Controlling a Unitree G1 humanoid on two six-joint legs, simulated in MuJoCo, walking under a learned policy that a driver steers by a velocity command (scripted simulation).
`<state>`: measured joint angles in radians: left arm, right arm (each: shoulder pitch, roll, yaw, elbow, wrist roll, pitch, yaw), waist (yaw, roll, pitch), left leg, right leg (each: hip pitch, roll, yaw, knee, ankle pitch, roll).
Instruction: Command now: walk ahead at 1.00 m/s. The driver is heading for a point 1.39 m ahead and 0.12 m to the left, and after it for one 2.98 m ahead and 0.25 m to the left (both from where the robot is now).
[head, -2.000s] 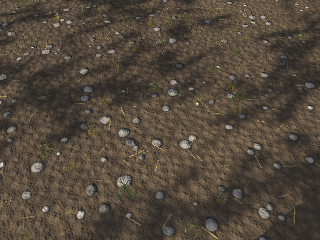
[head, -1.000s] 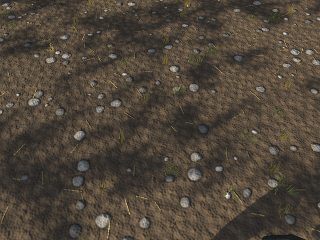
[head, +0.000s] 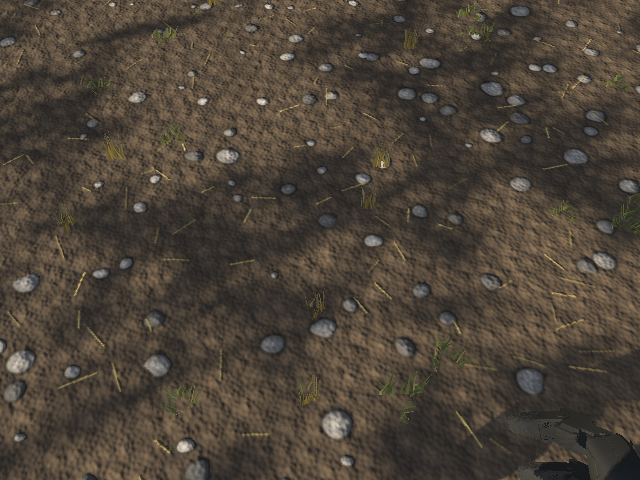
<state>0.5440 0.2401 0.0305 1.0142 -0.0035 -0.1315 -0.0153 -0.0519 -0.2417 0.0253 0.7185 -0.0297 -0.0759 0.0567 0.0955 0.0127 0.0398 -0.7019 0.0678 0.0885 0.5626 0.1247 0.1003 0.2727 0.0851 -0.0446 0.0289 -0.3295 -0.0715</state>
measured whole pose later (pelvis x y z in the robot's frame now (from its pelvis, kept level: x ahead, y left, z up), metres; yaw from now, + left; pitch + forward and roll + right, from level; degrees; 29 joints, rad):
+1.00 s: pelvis +1.01 +0.02 -0.02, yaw +5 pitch +1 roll +0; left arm 0.50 0.26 0.04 1.01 0.04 -0.09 0.02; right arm 0.01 -0.25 0.01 0.75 -0.03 -0.08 0.04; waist 0.04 0.00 0.03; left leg -0.54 -0.06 0.13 0.54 -0.06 0.17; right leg 0.25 0.03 -0.13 0.43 -0.40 -0.04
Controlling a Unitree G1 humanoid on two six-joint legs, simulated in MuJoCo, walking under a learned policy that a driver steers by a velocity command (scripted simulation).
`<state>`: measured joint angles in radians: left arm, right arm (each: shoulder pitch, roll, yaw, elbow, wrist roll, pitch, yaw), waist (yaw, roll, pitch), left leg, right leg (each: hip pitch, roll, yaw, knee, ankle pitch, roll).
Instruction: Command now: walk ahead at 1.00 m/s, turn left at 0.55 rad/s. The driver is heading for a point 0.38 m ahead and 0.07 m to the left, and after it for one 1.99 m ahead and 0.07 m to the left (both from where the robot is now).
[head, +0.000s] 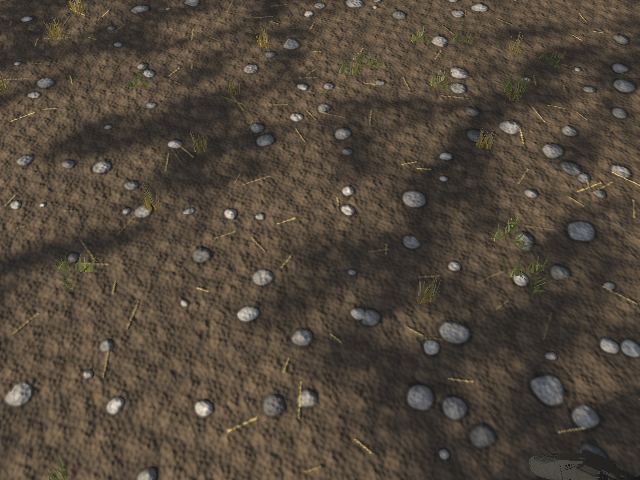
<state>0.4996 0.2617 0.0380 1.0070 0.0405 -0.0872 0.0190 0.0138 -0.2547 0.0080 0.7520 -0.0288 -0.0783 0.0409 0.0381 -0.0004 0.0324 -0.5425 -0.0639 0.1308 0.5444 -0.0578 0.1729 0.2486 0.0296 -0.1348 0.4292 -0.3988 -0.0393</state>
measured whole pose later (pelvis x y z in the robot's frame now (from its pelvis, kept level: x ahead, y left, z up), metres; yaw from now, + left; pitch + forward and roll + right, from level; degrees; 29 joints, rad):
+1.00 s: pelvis +0.51 +0.06 +0.04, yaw -5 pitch +2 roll +0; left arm 0.28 0.37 0.12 0.66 -0.02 0.06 0.03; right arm 0.10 -0.24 -0.05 0.67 -0.03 0.00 -0.05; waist 0.02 -0.04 0.01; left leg -0.29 0.01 0.04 0.42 -0.16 0.02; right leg -0.63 0.00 0.06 1.19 -0.33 0.11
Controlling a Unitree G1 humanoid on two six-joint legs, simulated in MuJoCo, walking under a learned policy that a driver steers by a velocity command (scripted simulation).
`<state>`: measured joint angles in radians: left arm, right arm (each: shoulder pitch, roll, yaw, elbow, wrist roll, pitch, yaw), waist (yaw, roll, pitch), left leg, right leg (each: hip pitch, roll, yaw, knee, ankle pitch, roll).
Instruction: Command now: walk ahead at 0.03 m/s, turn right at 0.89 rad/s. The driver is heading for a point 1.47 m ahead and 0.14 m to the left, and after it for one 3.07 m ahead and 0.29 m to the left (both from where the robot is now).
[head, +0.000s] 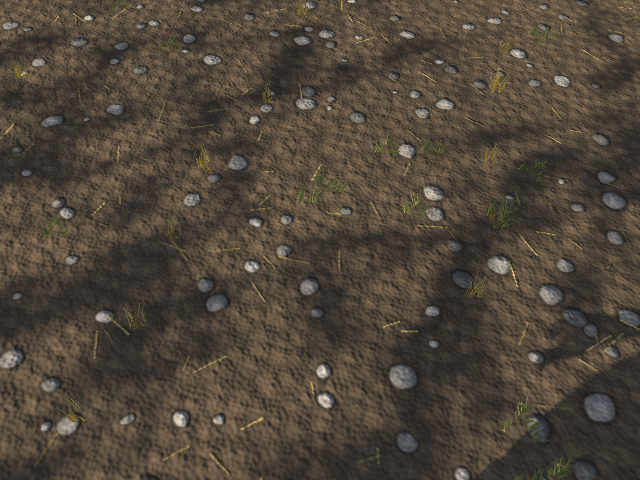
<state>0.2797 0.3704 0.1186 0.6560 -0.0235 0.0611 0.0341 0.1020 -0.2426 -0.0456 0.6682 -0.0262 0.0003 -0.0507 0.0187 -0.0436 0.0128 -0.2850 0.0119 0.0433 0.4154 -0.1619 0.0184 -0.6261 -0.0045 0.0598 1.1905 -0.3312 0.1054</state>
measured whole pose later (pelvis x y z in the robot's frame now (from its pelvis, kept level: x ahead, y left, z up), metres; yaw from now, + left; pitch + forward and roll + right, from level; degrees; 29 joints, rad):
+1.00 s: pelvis +0.14 +0.07 -0.01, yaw +20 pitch +2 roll +0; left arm 0.17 0.29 0.05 0.70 0.06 -0.03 -0.06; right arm 0.40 -0.27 -0.04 0.75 -0.02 -0.02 0.02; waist -0.03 -0.06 -0.02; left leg -0.12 -0.07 0.03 0.47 -0.38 0.08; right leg -0.59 -0.11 -0.02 1.14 -0.26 0.05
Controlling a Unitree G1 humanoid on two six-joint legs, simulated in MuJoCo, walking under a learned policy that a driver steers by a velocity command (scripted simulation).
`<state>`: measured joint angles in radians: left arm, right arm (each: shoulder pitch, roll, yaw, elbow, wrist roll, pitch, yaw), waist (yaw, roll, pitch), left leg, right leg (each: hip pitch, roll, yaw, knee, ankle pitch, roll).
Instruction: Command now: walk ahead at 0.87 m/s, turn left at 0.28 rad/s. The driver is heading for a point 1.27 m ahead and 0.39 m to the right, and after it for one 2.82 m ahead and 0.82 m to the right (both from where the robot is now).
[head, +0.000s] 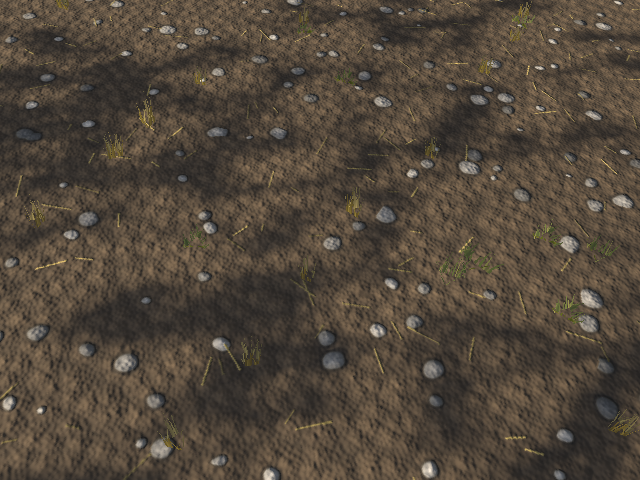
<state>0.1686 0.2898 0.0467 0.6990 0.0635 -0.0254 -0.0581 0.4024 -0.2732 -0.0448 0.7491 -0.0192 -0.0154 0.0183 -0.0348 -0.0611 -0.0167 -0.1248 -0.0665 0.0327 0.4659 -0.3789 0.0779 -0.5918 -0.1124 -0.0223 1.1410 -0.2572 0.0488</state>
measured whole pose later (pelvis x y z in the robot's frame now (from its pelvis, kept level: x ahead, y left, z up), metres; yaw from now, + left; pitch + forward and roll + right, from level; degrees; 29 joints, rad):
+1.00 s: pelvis +0.88 -0.14 +0.00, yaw -43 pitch +2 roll +3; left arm 0.02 0.37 0.05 0.63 0.03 0.01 -0.08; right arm 0.49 -0.35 -0.07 0.88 -0.03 -0.10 0.00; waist -0.06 -0.05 0.01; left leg 0.05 0.00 0.22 0.28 -0.35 -0.03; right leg -0.80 -0.07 -0.04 1.11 -0.09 -0.10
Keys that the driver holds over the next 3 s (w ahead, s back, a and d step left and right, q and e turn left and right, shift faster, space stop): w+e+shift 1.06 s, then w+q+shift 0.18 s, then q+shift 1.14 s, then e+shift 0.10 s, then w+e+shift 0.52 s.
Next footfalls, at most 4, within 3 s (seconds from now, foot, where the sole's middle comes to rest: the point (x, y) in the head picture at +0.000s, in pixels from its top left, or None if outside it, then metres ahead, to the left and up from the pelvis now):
0.28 right None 0.43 -0.05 -0.77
0.72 left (297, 318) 0.90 0.01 -0.77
1.16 right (456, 261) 1.09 -0.42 -0.77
1.56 left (489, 176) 1.43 -0.59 -0.77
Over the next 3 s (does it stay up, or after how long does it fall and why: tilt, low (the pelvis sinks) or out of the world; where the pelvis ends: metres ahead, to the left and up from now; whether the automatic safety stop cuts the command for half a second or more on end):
stays up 1.56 -0.65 -0.02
